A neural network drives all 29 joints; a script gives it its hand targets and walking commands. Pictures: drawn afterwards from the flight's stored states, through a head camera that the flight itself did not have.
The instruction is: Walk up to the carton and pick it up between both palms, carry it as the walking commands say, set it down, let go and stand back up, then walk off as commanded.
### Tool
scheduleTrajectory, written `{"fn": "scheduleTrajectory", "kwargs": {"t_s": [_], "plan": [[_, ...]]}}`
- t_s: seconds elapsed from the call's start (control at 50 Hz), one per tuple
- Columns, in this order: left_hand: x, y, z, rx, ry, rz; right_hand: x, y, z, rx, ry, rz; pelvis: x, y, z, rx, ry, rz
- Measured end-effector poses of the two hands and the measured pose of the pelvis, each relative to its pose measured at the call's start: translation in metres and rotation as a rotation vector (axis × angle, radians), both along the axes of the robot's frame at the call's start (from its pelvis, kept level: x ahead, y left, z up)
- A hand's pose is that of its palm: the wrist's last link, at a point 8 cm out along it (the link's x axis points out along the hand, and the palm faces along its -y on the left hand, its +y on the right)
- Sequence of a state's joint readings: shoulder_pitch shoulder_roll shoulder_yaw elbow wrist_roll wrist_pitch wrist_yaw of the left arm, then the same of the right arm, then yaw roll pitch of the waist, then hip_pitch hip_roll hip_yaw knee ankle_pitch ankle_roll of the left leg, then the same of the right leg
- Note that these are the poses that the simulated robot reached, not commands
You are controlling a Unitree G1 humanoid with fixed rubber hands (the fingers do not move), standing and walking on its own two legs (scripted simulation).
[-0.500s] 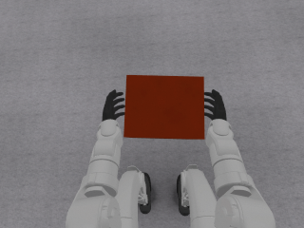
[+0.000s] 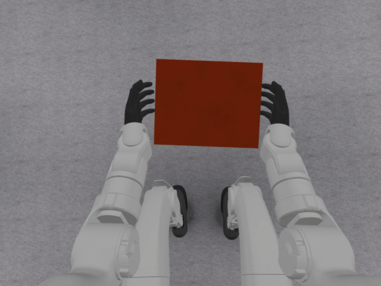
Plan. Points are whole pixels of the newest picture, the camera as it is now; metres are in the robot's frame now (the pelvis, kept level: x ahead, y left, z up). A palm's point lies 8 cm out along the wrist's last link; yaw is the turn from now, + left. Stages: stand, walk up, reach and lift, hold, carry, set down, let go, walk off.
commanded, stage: set down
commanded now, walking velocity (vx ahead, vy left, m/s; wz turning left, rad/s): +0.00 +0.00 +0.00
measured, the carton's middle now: (204, 108) +0.46 -0.02 -0.20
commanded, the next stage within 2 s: none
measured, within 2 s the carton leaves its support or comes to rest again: neither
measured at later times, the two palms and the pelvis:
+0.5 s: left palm (142, 114) +0.46 +0.13 -0.19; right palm (264, 113) +0.44 -0.16 -0.20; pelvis -0.02 +0.00 -0.06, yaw +1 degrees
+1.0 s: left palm (150, 110) +0.49 +0.13 -0.28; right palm (255, 109) +0.47 -0.16 -0.29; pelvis -0.04 +0.00 -0.14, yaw +1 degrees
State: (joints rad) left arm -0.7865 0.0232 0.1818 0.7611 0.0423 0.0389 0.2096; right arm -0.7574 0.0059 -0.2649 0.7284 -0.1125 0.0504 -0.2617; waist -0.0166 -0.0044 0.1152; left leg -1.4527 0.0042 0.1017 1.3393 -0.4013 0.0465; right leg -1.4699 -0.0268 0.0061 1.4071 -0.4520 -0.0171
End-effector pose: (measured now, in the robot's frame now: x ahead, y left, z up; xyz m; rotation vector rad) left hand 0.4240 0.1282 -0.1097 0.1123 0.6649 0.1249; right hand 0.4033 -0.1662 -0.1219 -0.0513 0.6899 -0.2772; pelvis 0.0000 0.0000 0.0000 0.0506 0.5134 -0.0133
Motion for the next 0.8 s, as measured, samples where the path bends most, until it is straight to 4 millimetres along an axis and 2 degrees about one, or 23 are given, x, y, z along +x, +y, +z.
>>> {"fn": "scheduleTrajectory", "kwargs": {"t_s": [0.16, 0.4, 0.68, 0.8], "plan": [[0.010, 0.002, -0.031, 0.003, 0.006, -0.008, 0.012, 0.000, -0.030, 0.001, 0.004, 0.015, -0.005, 0.000, -0.016, 0.002, 0.038, 0.004], [0.024, 0.006, -0.065, 0.003, -0.007, 0.002, 0.030, 0.004, -0.064, -0.004, -0.007, 0.027, -0.014, 0.002, -0.044, -0.003, 0.045, 0.012], [0.049, 0.002, -0.115, 0.026, -0.005, -0.019, 0.049, 0.002, -0.115, -0.027, -0.005, 0.047, -0.033, 0.004, -0.091, -0.008, -0.025, 0.018], [0.059, 0.002, -0.144, 0.039, -0.010, -0.026, 0.061, 0.001, -0.144, -0.034, -0.010, 0.058, -0.044, 0.003, -0.113, -0.007, -0.099, 0.018]]}}
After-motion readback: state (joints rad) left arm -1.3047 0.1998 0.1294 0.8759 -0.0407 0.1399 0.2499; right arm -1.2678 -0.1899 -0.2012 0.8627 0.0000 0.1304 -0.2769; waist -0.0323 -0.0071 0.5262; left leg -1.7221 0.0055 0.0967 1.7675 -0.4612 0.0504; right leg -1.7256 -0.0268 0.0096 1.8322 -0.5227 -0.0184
